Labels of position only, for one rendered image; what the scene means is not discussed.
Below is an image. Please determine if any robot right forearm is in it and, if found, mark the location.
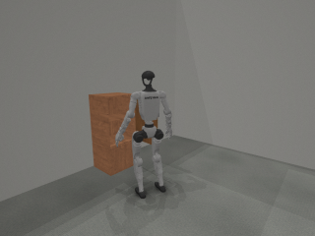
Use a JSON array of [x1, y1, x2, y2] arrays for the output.
[[165, 113, 172, 129]]

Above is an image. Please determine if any robot left forearm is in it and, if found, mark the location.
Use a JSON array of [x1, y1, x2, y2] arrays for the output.
[[118, 110, 131, 135]]

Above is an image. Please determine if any robot left upper arm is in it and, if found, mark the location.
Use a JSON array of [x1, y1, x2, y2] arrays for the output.
[[128, 91, 141, 119]]

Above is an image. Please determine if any humanoid robot torso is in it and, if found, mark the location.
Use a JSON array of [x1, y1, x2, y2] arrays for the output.
[[138, 89, 160, 139]]

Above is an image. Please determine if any cupboard door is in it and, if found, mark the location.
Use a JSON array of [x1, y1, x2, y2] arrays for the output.
[[135, 99, 158, 145]]

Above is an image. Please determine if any robot right hand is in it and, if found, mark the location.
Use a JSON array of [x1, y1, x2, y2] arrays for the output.
[[164, 127, 172, 139]]

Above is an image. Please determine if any robot left hand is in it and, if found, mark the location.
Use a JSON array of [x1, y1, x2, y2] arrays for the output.
[[115, 132, 124, 147]]

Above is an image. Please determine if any humanoid robot head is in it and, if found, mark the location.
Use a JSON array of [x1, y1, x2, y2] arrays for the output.
[[142, 71, 156, 92]]

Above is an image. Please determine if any robot right upper arm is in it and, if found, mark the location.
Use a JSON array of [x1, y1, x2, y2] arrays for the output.
[[158, 90, 171, 115]]

